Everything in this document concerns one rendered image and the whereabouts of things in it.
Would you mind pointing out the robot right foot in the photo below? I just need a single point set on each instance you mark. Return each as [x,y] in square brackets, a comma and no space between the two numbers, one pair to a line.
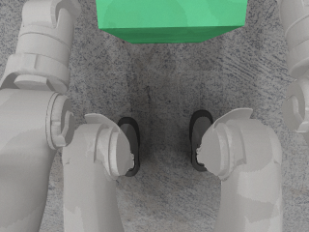
[200,121]

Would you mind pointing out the robot left upper arm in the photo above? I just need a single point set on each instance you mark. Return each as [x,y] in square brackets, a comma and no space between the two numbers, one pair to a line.
[34,124]

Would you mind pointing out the left robot shin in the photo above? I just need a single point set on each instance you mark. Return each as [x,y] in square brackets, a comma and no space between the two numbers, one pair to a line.
[95,118]

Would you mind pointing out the robot left forearm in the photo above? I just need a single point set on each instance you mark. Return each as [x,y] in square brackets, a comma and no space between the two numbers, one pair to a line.
[42,55]

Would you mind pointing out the carton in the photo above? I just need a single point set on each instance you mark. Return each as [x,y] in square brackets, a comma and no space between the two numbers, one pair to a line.
[169,21]

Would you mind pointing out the robot right forearm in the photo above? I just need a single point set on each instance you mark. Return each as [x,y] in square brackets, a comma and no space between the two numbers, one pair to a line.
[294,17]

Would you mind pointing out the robot right upper arm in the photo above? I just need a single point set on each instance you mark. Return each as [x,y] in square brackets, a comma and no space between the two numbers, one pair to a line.
[295,107]

